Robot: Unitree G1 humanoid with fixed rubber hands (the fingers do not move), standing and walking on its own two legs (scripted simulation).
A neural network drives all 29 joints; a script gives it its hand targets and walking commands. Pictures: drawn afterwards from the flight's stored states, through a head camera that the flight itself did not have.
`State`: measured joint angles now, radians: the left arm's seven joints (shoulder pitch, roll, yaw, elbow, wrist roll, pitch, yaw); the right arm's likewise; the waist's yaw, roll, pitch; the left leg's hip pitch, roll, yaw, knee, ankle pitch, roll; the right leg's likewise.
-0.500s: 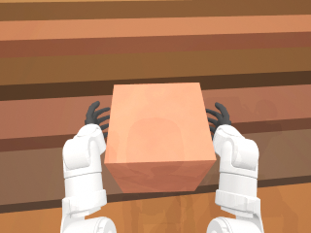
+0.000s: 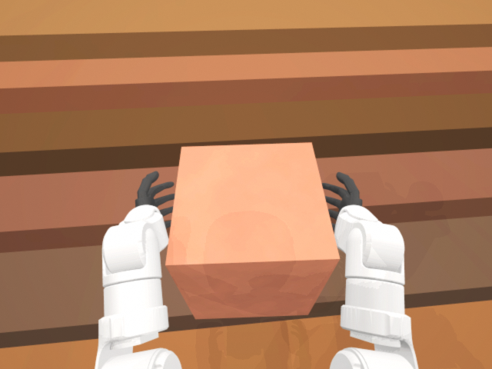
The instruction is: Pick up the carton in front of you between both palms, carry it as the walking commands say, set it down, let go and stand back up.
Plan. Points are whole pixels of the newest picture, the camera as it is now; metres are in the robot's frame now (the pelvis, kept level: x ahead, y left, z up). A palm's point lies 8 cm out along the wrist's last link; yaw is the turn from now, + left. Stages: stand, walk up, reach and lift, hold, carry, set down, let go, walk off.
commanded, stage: carry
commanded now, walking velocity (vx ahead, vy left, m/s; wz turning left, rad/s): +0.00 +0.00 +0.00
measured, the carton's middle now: (249, 237) +0.33 +0.00 +0.05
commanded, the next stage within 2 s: none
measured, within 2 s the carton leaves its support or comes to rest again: neither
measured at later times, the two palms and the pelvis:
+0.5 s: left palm (145, 236) +0.29 +0.15 +0.12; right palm (354, 237) +0.28 -0.15 +0.12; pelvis -0.04 +0.00 +0.00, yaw +0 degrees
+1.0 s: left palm (145, 245) +0.27 +0.15 +0.12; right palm (358, 246) +0.27 -0.16 +0.11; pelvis -0.05 +0.00 +0.00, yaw +0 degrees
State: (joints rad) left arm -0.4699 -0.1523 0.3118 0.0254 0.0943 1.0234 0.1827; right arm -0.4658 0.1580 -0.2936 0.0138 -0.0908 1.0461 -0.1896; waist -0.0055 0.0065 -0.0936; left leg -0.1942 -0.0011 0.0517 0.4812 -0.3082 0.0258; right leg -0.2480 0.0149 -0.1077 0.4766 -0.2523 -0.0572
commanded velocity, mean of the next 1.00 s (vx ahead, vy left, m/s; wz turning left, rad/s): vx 0.00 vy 0.00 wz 0.00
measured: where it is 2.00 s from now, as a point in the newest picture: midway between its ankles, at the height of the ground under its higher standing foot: outside the picture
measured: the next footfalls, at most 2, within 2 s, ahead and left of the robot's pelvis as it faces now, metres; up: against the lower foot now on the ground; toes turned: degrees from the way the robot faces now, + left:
none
